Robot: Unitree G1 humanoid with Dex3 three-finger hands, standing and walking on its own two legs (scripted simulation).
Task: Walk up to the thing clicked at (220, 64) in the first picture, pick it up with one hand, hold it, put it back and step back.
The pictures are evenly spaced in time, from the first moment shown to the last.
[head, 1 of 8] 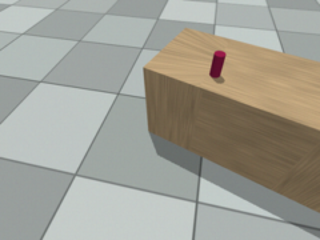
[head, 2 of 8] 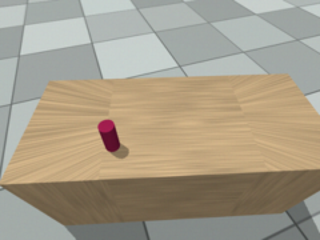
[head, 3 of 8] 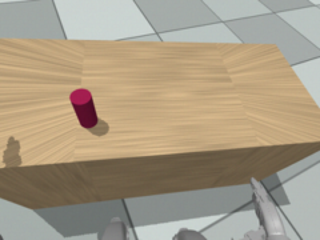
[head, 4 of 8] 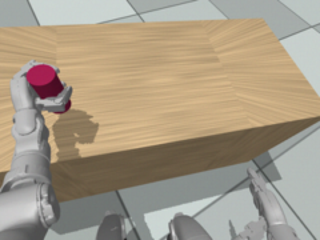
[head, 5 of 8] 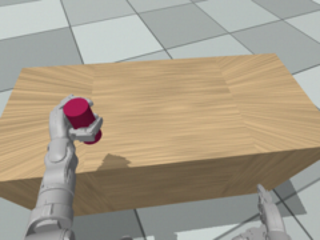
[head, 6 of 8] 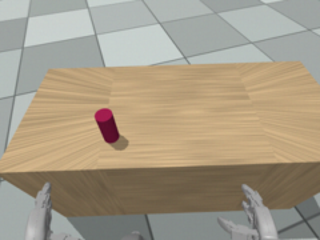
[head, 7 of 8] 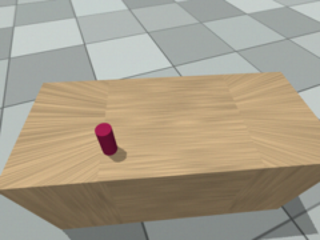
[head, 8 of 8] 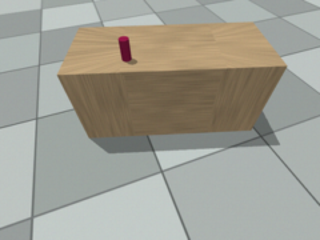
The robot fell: no
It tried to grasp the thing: yes
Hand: left
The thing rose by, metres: 0.24
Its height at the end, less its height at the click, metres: +0.00
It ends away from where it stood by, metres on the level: 0.01
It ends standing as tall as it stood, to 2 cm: yes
